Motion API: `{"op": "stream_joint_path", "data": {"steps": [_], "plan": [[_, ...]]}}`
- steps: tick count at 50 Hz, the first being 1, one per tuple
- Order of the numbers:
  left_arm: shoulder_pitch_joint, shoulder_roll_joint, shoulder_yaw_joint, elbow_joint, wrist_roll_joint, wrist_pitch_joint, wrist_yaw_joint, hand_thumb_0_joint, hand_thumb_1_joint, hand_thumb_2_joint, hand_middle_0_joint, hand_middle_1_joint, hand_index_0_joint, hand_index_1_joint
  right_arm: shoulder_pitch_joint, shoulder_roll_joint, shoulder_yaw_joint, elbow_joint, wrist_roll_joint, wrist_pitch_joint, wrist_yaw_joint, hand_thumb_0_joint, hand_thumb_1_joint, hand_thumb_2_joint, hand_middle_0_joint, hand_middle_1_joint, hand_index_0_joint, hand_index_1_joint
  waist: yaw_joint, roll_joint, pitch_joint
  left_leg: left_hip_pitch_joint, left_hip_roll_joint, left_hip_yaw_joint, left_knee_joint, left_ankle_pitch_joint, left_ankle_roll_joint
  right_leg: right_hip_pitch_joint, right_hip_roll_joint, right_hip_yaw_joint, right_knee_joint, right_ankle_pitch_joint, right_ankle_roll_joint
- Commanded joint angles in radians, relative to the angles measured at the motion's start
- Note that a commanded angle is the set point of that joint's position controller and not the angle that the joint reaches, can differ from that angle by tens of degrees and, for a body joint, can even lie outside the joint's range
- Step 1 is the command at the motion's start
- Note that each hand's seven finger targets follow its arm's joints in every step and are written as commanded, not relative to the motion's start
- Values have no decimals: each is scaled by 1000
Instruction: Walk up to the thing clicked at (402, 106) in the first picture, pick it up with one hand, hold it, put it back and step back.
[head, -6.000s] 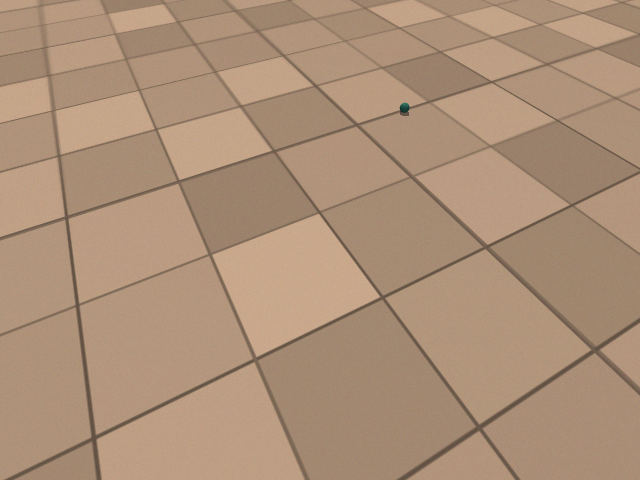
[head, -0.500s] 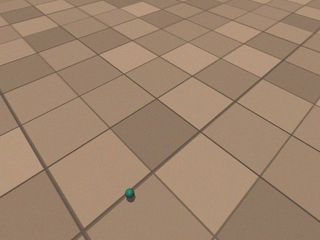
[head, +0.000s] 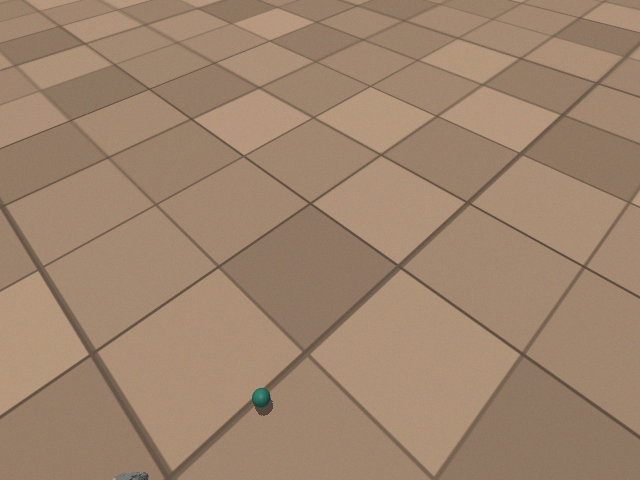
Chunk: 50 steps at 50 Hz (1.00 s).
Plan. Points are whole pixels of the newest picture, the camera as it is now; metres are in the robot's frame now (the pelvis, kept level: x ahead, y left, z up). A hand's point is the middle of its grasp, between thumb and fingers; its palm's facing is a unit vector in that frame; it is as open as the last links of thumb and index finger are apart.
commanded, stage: walk up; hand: left
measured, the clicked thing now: (261, 397) +0.45 +0.24 -0.76
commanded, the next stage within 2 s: stand in 0.66 s
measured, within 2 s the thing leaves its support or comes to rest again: neither
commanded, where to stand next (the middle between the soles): +0.03 +0.00 m, yaw +0 degrees
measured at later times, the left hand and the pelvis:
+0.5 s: hand out of the picture +0.09 +0.25 -0.16, palm faces -0.02 -0.94 -0.33, open 7.4 cm; pelvis +0.00 +0.00 +0.00, yaw +0 degrees
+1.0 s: hand out of the picture +0.08 +0.25 -0.16, palm faces -0.03 -0.94 -0.34, open 7.4 cm; pelvis +0.01 +0.00 +0.00, yaw +0 degrees
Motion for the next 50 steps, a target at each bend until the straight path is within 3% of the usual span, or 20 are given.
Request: {"op": "stream_joint_path", "data": {"steps": [1,8,19,32,34,39,41,46,50], "plan": [[-34,223,39,-60,-3,-22,14,0,900,900,-200,-300,-200,-300,-44,-202,-33,-59,2,-22,-16,0,-900,-900,200,300,200,300,-4,-17,-113,32,108,-89,-41,130,23,35,-114,95,-42,127,-21],[-39,217,43,-65,-4,-18,15,0,900,900,-200,-300,-200,-300,-25,-203,-32,-57,1,-19,-18,0,-900,-900,200,300,200,300,-8,-13,-88,1,101,-93,-44,100,22,36,-107,96,-47,104,-19],[-32,214,45,-70,-4,-13,14,0,900,900,-200,-300,-200,-300,-4,-205,-33,-58,1,-21,-21,0,-900,-900,200,300,200,300,-8,-11,-96,14,107,-88,-43,140,24,38,-103,94,-32,130,-21],[-15,207,42,-72,1,-15,14,0,900,900,-200,-300,-200,-300,-12,-200,-38,-72,-1,-17,-19,0,-900,-900,200,300,200,300,-9,-15,-75,28,102,-91,-49,89,27,6,-96,94,-52,87,-18],[-13,217,38,-78,0,-16,18,0,900,900,-200,-300,-200,-300,-11,-201,-40,-72,-6,-16,-20,0,-900,-900,200,300,200,300,-13,-28,-82,27,122,-98,-56,102,25,10,-108,94,-49,63,-23],[2,213,34,-80,-1,-19,19,0,900,900,-200,-300,-200,-300,-15,-202,-39,-75,-5,-18,-18,0,-900,-900,200,300,200,300,-12,-9,-77,24,118,-97,-54,131,20,18,-111,93,-50,89,-22],[5,222,35,-80,-1,-16,17,0,900,900,-200,-300,-200,-300,-9,-198,-37,-72,-5,-17,-18,0,-900,-900,200,300,200,300,-13,-2,-68,14,112,-95,-65,69,17,7,-109,97,-58,33,-23],[6,224,35,-85,0,-17,17,0,900,900,-200,-300,-200,-300,-4,-201,-35,-75,-5,-18,-19,0,-900,-900,200,300,200,300,-13,-12,-83,25,118,-98,-61,92,24,20,-117,100,-50,66,-25],[12,219,32,-89,-2,-19,18,0,900,900,-200,-300,-200,-300,-6,-202,-35,-76,-5,-22,-20,0,-900,-900,200,300,200,300,-9,-8,-103,38,122,-99,-47,194,19,40,-116,89,-32,147,-27]]}}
